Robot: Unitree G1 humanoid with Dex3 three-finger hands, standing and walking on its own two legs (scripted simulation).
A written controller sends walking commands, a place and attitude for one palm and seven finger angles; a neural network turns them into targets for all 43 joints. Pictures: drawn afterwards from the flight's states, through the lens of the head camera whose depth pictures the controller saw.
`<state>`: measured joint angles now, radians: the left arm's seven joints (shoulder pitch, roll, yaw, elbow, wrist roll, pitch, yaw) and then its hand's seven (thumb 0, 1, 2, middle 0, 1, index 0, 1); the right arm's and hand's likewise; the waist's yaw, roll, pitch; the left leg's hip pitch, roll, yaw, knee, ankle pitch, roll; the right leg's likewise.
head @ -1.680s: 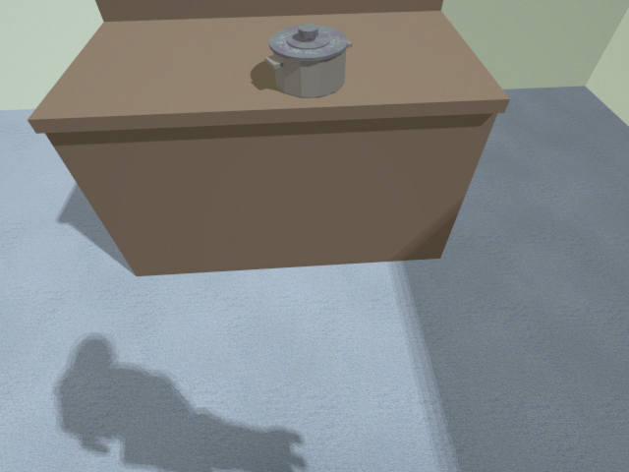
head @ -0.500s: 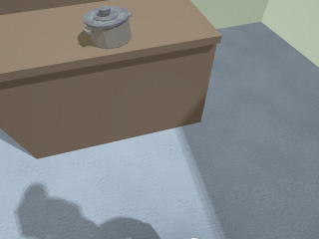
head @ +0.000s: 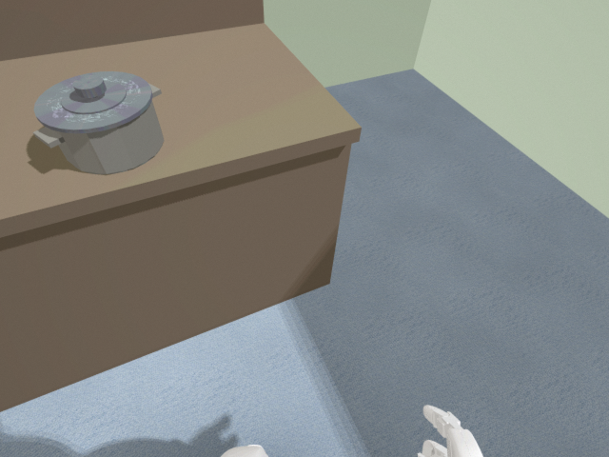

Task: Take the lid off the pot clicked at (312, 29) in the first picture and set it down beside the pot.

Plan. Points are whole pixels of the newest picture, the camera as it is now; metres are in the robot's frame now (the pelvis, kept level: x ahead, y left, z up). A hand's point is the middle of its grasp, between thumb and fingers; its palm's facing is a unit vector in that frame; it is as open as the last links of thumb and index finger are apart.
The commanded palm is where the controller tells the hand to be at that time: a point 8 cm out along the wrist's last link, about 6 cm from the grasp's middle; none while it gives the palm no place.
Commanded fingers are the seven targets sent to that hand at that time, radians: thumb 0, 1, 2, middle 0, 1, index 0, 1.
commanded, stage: turn to face it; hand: left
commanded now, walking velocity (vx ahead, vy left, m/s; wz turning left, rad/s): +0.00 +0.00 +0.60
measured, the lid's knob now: (89, 86) +0.66 +0.47 +0.11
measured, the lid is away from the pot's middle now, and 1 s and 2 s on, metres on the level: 0.00 0.00 0.00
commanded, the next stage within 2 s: take the last steps up to it in 0.72 s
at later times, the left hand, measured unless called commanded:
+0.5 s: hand (198, 415) +0.19 +0.18 -0.12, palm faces +0.26 -0.93 -0.26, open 7.3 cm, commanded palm none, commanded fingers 0.00 0.90 0.90 -0.20 -0.30 -0.20 -0.30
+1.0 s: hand out of the picture -0.01 +0.16 -0.15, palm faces +0.54 -0.81 -0.24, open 7.4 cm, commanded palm none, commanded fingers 0.00 0.90 0.90 -0.20 -0.30 -0.20 -0.30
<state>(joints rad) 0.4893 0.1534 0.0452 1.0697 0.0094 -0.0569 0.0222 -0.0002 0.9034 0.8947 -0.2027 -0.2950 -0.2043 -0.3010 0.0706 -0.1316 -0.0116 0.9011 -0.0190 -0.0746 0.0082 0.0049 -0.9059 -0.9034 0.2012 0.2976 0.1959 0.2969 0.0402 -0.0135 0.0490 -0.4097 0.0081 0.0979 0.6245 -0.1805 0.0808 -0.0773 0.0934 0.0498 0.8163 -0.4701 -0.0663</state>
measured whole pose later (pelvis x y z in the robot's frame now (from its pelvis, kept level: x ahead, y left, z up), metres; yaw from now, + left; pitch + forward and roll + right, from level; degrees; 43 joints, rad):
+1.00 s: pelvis +0.12 -0.01 +0.02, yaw +29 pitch -1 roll +0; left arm 0.34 0.26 0.07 1.02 0.03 0.05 0.00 0.00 0.91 0.90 -0.20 -0.29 -0.20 -0.30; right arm 0.13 -0.19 -0.01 0.91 -0.01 0.00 0.00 0.00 -0.91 -0.90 0.20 0.30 0.20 0.30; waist 0.06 -0.05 0.06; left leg -0.20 -0.03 0.01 0.50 -0.29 0.04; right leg -0.43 -0.07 -0.06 1.05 -0.43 0.02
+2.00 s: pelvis +0.30 +0.08 +0.02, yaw +29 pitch -1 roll +0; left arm 0.24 0.21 0.07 1.01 0.02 0.06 0.04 0.00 0.91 0.90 -0.20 -0.29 -0.20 -0.30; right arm 0.08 -0.12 -0.03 0.98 -0.01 0.02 -0.03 -0.01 -0.92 -0.90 0.20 0.30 0.20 0.30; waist 0.03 -0.02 0.10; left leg -0.29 0.02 0.12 0.46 -0.16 0.04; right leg -0.40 -0.03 0.02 0.98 -0.48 0.03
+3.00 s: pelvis +0.34 +0.05 +0.02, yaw +30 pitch +0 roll -1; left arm 0.34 0.10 0.00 1.11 0.02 -0.03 0.04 0.00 0.91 0.89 -0.20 -0.29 -0.20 -0.30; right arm 0.28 -0.18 -0.02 1.05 -0.01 0.00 -0.02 0.02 -0.93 -0.90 0.20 0.30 0.19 0.30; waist -0.01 0.04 0.01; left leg -0.25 0.05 -0.01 0.56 -0.30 -0.02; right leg -0.19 0.03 -0.06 0.51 -0.31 -0.03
